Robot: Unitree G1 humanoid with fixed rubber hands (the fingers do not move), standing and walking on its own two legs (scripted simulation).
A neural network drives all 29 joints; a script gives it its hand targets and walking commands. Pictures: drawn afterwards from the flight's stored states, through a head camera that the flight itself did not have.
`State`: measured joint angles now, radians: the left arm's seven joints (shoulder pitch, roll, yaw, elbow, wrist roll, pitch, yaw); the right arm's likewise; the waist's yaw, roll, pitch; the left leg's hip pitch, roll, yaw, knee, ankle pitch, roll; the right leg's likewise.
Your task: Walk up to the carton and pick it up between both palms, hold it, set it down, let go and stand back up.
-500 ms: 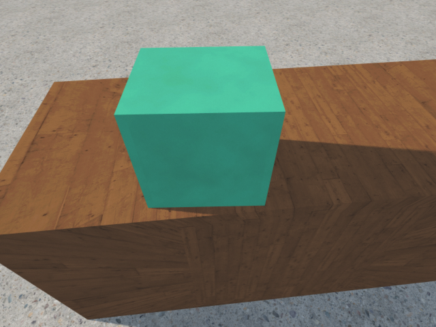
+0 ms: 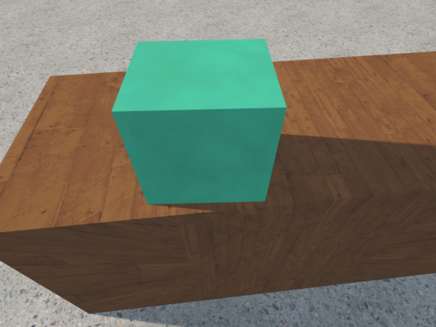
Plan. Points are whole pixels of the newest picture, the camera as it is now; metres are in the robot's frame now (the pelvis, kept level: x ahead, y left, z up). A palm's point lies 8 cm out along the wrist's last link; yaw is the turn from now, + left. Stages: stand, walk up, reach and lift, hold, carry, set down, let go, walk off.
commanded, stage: walk up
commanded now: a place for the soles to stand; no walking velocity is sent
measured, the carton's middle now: (204, 124) +0.51 +0.04 +0.09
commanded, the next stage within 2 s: reach and lift in 0.84 s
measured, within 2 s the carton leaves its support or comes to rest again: neither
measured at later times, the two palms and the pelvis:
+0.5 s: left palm out of the picture +0.00 +0.24 -0.14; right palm out of the picture +0.03 -0.24 -0.14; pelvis +0.02 +0.00 +0.00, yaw +3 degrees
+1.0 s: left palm out of the picture +0.12 +0.27 -0.14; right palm out of the picture +0.15 -0.26 -0.14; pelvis -0.02 -0.02 -0.03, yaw +5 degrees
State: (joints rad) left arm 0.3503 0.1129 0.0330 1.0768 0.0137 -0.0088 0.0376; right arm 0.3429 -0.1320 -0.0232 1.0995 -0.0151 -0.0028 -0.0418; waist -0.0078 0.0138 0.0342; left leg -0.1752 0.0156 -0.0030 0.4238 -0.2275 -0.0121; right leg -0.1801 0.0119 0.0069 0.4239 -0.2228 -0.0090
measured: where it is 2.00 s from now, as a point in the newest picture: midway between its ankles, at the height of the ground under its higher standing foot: outside the picture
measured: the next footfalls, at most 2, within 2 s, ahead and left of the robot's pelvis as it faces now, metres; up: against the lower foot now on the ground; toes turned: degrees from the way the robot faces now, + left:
none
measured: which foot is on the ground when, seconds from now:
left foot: down 0.00-1.00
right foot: down 0.00-1.00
